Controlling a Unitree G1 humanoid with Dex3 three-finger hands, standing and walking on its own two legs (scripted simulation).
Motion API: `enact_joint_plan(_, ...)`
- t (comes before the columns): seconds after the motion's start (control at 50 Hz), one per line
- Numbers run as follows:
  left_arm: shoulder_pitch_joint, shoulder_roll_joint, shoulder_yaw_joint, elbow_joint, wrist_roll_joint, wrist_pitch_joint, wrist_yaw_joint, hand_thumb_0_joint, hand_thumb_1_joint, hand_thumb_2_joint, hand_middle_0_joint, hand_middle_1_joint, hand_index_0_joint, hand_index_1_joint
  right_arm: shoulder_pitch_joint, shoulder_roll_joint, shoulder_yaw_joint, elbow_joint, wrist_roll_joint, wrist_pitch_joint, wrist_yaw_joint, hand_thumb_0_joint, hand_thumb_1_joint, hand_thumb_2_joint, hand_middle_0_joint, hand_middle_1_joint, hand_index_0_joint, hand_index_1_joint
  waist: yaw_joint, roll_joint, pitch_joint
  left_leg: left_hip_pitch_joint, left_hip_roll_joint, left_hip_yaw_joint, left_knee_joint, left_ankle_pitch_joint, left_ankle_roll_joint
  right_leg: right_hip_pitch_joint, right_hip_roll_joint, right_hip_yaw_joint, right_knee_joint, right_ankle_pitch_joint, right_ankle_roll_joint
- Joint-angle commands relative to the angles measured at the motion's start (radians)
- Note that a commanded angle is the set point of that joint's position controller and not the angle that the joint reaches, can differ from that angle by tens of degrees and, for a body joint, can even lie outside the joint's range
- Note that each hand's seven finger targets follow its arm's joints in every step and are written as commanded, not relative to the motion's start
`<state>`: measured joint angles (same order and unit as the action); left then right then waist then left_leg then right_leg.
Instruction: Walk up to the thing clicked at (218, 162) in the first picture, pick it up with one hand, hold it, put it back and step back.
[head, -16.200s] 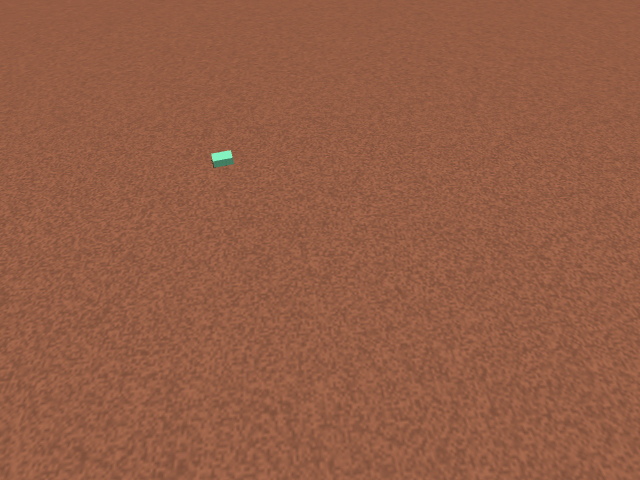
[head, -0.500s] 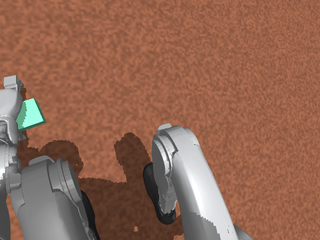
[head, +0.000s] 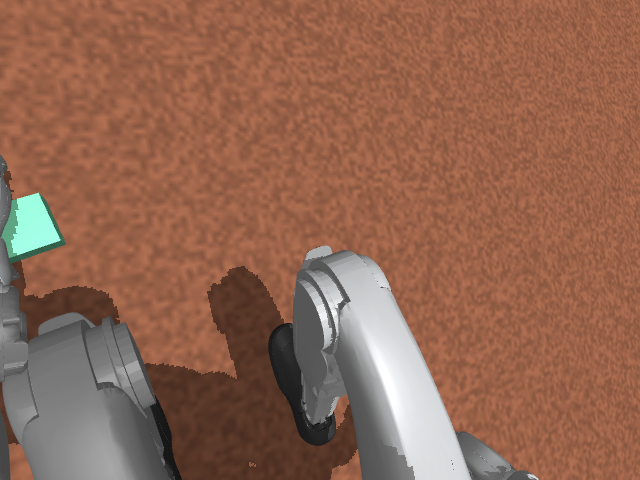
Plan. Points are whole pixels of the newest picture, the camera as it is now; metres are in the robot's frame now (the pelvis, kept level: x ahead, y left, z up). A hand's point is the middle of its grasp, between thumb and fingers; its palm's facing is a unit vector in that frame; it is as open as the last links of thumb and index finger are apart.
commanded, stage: rest palm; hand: left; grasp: from above
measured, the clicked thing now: (9, 233) +0.42 +0.28 -0.28
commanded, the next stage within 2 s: close in 0.70 s
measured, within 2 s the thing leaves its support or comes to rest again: neither
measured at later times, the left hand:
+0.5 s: hand out of the picture +0.42 +0.30 -0.25, palm faces -0.47 -0.14 -0.87, open 14.4 cm
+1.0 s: hand out of the picture +0.41 +0.30 -0.26, palm faces -0.47 -0.12 -0.87, open 14.0 cm
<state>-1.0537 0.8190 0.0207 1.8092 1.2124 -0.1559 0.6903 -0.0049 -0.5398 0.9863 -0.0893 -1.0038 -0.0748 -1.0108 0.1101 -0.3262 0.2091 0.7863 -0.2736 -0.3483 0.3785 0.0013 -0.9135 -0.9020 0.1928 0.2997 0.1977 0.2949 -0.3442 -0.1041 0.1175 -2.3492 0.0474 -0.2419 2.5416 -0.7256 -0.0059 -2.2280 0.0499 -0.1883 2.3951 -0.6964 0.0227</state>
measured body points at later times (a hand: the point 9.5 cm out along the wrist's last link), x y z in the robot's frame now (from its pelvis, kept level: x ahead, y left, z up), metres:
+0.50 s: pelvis +0.00 +0.00 +0.00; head +0.27 +0.12 +0.34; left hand +0.44 +0.30 -0.20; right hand +0.05 -0.24 -0.06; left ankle +0.06 +0.13 -0.27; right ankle +0.10 -0.11 -0.27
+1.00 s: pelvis +0.00 +0.00 +0.01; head +0.27 +0.13 +0.34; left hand +0.44 +0.30 -0.21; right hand +0.06 -0.24 -0.05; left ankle +0.06 +0.13 -0.27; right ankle +0.10 -0.11 -0.27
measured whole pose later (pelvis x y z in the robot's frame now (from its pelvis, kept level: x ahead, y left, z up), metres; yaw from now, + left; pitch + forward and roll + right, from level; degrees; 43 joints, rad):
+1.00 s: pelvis +0.00 +0.00 +0.01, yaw -1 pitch +28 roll -14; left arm -1.05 0.87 -0.05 1.80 1.15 -0.15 0.70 0.00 -0.52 1.01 -0.16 -0.93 -0.11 -0.98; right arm 0.09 -0.34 0.27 0.73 -0.27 -0.38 0.37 0.00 -0.91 -0.90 0.19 0.30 0.20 0.29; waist -0.35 -0.13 0.16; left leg -2.32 0.05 -0.27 2.53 -0.73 -0.01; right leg -2.19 0.06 -0.21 2.36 -0.69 0.03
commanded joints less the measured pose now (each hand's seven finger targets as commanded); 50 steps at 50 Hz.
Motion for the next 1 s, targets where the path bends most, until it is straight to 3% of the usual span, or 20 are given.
enact_joint_plan(0.0,-0.175,0.06,-0.026,-0.076,-0.002,-0.019,0.05,0.0,-0.604,1.025,-0.075,-0.988,-0.038,-1.025,0.164,-0.313,-0.058,0.005,0.008,-0.012,-0.003,0.0,-0.904,-0.906,0.2,0.3,0.199,0.3,-0.058,0.425,-0.597,0.49,0.003,0.083,-0.247,0.248,0.007,0.347,0.063,-0.081,-0.209,0.341,-0.039)
enact_joint_plan(0.08,-0.185,0.108,0.001,-0.096,0.0,-0.028,0.081,0.0,-0.61,1.033,-0.087,-0.968,-0.042,-1.013,0.178,-0.325,-0.051,-0.003,0.004,-0.017,0.0,0.0,-0.904,-0.907,0.2,0.3,0.199,0.3,-0.054,0.437,-0.594,0.486,0.004,0.083,-0.247,0.247,0.006,0.352,0.066,-0.085,-0.219,0.331,-0.04)
enact_joint_plan(0.12,-0.177,0.082,-0.021,-0.082,0.003,-0.025,0.089,0.0,-0.611,1.035,-0.084,-0.967,-0.037,-1.014,0.164,-0.325,-0.046,-0.006,-0.002,-0.026,0.004,0.0,-0.904,-0.907,0.2,0.3,0.199,0.3,-0.067,0.427,-0.567,0.478,0.005,0.077,-0.248,0.218,0.003,0.336,0.063,-0.092,-0.216,0.305,-0.04)
enact_joint_plan(0.16,-0.157,0.091,-0.013,-0.077,-0.006,-0.018,0.097,0.0,-0.611,1.036,-0.086,-0.97,-0.039,-1.018,0.165,-0.327,-0.05,-0.005,0.002,-0.026,0.004,0.0,-0.905,-0.907,0.2,0.3,0.199,0.3,-0.064,0.41,-0.567,0.463,0.007,0.08,-0.249,0.214,0.006,0.349,0.068,-0.087,-0.23,0.303,-0.038)
enact_joint_plan(0.24,-0.162,0.081,-0.017,-0.055,-0.025,-0.006,0.086,0.0,-0.601,1.023,-0.086,-0.984,-0.045,-1.025,0.184,-0.32,-0.042,-0.012,0.002,-0.031,0.006,0.0,-0.907,-0.908,0.2,0.3,0.199,0.3,-0.079,0.389,-0.554,0.456,0.007,0.076,-0.247,0.208,0.011,0.358,0.065,-0.087,-0.238,0.309,-0.032)
enact_joint_plan(0.28,-0.158,0.089,-0.013,-0.06,-0.037,-0.002,0.081,0.0,-0.603,1.027,-0.091,-0.979,-0.047,-1.024,0.182,-0.329,-0.045,-0.01,0.006,-0.032,0.003,0.0,-0.907,-0.909,0.2,0.3,0.199,0.3,-0.071,0.385,-0.556,0.45,0.01,0.068,-0.255,0.193,0.01,0.351,0.065,-0.09,-0.241,0.289,-0.033)
enact_joint_plan(0.36,-0.185,0.089,-0.031,-0.078,-0.055,-0.009,0.056,0.0,-0.598,1.027,-0.096,-0.979,-0.05,-1.026,0.175,-0.323,-0.034,-0.018,0.009,-0.034,-0.001,0.0,-0.907,-0.909,0.2,0.299,0.199,0.299,-0.082,0.379,-0.564,0.458,0.008,0.068,-0.245,0.2,0.015,0.373,0.066,-0.087,-0.244,0.305,-0.03)
enact_joint_plan(0.38,-0.164,0.111,-0.018,-0.066,-0.056,-0.011,0.057,0.0,-0.598,1.025,-0.096,-0.988,-0.051,-1.032,0.18,-0.332,-0.032,-0.018,0.011,-0.03,-0.007,0.0,-0.908,-0.909,0.2,0.299,0.199,0.299,-0.073,0.375,-0.576,0.454,0.008,0.074,-0.248,0.204,0.016,0.39,0.07,-0.085,-0.255,0.308,-0.029)
enact_joint_plan(0.48,-0.187,0.079,-0.05,-0.08,-0.042,-0.03,0.048,0.0,-0.604,1.035,-0.096,-0.977,-0.046,-1.028,0.163,-0.321,-0.022,-0.016,0.007,-0.029,-0.012,0.0,-0.908,-0.909,0.2,0.299,0.199,0.299,-0.086,0.418,-0.562,0.484,0.009,0.063,-0.254,0.205,0.007,0.367,0.068,-0.097,-0.232,0.311,-0.036)
enact_joint_plan(0.52,-0.176,0.115,-0.036,-0.081,-0.033,-0.037,0.056,0.0,-0.601,1.042,-0.101,-0.976,-0.048,-1.028,0.161,-0.339,-0.02,-0.025,0.007,-0.026,-0.014,0.0,-0.907,-0.909,0.2,0.299,0.199,0.299,-0.082,0.421,-0.562,0.496,0.01,0.062,-0.261,0.222,0.005,0.382,0.073,-0.1,-0.235,0.325,-0.036)
enact_joint_plan(0.54,-0.184,0.118,-0.037,-0.104,-0.031,-0.041,0.063,0.0,-0.599,1.043,-0.108,-0.962,-0.052,-1.018,0.15,-0.333,-0.021,-0.023,0.01,-0.026,-0.015,0.0,-0.907,-0.909,0.2,0.299,0.199,0.299,-0.072,0.425,-0.559,0.482,0.012,0.063,-0.254,0.217,0.005,0.371,0.073,-0.098,-0.235,0.317,-0.036)
enact_joint_plan(0.56,-0.177,0.115,-0.038,-0.075,-0.02,-0.04,0.07,0.0,-0.594,1.037,-0.108,-0.963,-0.054,-1.016,0.156,-0.339,-0.018,-0.027,0.004,-0.025,-0.015,0.0,-0.907,-0.909,0.2,0.299,0.199,0.299,-0.084,0.425,-0.546,0.483,0.011,0.064,-0.26,0.209,0.004,0.374,0.074,-0.1,-0.236,0.316,-0.038)
enact_joint_plan(0.6,-0.163,0.109,-0.045,-0.086,-0.01,-0.036,0.083,0.0,-0.608,1.037,-0.099,-0.958,-0.043,-1.014,0.144,-0.335,-0.02,-0.033,0.002,-0.023,-0.015,0.0,-0.906,-0.909,0.2,0.299,0.199,0.299,-0.08,0.415,-0.528,0.464,0.011,0.067,-0.262,0.191,0.004,0.364,0.074,-0.099,-0.246,0.293,-0.039)
enact_joint_plan(0.7,-0.163,0.114,-0.025,-0.081,-0.008,-0.011,0.1,0.0,-0.605,1.034,-0.092,-0.964,-0.039,-1.017,0.16,-0.341,-0.03,-0.03,0.004,-0.028,-0.01,0.0,-0.905,-0.909,0.2,0.3,0.199,0.299,-0.077,0.443,-0.53,0.486,0.015,0.057,-0.276,0.202,-0.005,0.334,0.071,-0.103,-0.232,0.297,-0.039)
enact_joint_plan(0.84,-0.149,0.08,-0.049,-0.08,-0.057,0.016,0.072,0.0,-0.516,1.004,-0.165,-0.926,-0.11,-0.982,0.163,-0.341,-0.037,-0.036,0.013,-0.034,-0.013,0.0,-0.899,-0.905,0.2,0.299,0.2,0.299,-0.08,0.395,-0.515,0.444,0.013,0.062,-0.275,0.154,0.005,0.346,0.069,-0.093,-0.262,0.264,-0.033)
enact_joint_plan(0.92,-0.182,0.043,-0.082,-0.103,-0.084,-0.001,0.037,0.0,-0.465,0.965,-0.188,-0.91,-0.142,-0.957,0.168,-0.344,-0.033,-0.036,0.011,-0.039,-0.016,0.0,-0.897,-0.904,0.2,0.299,0.2,0.299,-0.108,0.387,-0.531,0.478,0.011,0.051,-0.28,0.172,0.006,0.362,0.07,-0.103,-0.264,0.286,-0.032)
enact_joint_plan(0.98,-0.191,0.062,-0.082,-0.115,-0.069,-0.018,0.038,0.0,-0.458,0.958,-0.207,-0.881,-0.156,-0.934,0.178,-0.345,-0.021,-0.031,0.013,-0.039,-0.019,0.0,-0.898,-0.904,0.2,0.299,0.2,0.299,-0.099,0.403,-0.565,0.514,0.013,0.046,-0.271,0.234,0.0,0.38,0.07,-0.106,-0.249,0.337,-0.033)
